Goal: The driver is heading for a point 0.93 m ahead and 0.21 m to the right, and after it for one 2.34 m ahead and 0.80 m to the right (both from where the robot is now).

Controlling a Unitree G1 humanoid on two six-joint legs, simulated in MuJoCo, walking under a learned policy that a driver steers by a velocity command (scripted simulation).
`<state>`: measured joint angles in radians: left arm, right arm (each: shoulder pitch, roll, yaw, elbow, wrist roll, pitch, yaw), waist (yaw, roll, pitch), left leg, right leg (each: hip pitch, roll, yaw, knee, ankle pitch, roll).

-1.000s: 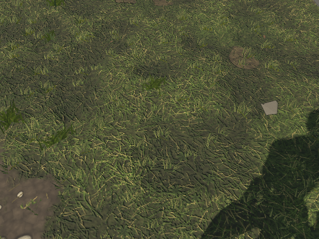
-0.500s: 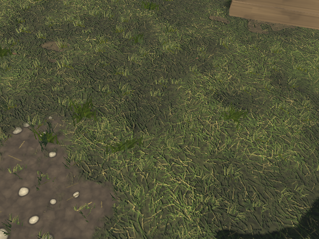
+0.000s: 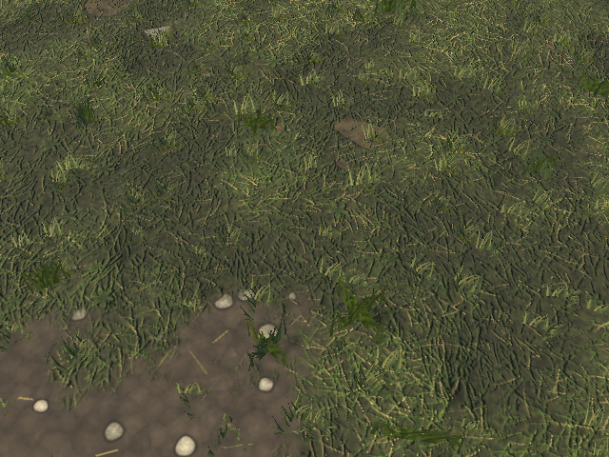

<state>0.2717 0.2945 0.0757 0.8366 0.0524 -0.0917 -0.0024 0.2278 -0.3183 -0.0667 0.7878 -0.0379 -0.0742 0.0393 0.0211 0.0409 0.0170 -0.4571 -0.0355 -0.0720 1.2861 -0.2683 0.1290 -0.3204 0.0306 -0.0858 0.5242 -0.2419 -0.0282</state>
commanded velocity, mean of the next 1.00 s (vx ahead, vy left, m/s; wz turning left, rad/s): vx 1.00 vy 0.00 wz -0.44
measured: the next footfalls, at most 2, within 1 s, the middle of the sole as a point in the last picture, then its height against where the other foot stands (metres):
left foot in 0.30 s outside the picture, level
right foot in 0.74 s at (334, 292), level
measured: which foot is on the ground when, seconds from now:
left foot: up 0.00-0.28, down 0.30-0.74, up 0.76-1.00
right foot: down 0.00-0.28, up 0.30-0.72, down 0.74-1.00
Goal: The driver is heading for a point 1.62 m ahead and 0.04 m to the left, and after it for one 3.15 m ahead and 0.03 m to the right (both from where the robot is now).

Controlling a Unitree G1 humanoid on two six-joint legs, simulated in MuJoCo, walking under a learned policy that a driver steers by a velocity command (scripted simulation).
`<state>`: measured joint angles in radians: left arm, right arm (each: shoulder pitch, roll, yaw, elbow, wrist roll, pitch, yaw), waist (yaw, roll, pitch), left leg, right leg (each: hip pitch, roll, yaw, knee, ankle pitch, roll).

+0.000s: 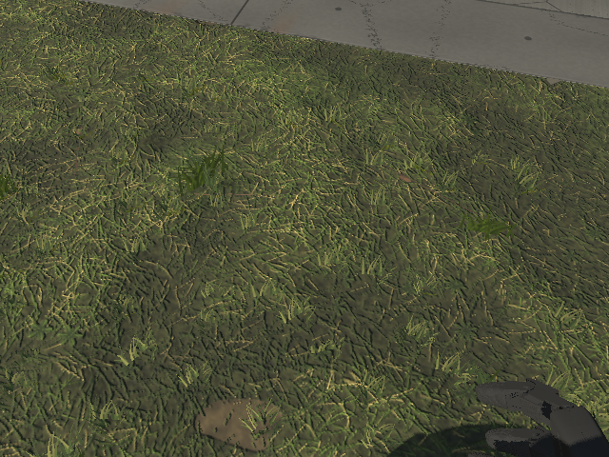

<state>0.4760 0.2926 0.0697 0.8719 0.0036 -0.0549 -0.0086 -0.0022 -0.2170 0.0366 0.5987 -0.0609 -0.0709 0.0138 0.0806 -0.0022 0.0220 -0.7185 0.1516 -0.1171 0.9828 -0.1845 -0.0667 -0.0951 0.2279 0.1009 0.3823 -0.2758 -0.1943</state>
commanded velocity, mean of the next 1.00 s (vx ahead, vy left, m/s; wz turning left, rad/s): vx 0.84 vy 0.00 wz -0.15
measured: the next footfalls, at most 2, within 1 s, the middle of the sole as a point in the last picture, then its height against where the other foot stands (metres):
left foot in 0.18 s outside the picture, level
right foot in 0.62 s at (394, 361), level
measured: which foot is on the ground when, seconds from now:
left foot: up 0.00-0.16, down 0.18-0.64, up 0.66-1.00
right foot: down 0.00-0.16, up 0.18-0.60, down 0.62-1.00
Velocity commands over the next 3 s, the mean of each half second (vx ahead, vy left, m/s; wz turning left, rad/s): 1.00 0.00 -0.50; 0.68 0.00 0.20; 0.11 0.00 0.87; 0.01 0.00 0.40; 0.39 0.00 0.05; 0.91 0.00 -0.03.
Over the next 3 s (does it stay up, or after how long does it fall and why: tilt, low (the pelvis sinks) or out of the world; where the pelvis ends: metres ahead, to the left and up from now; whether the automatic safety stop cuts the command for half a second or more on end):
stays up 1.44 0.05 -0.02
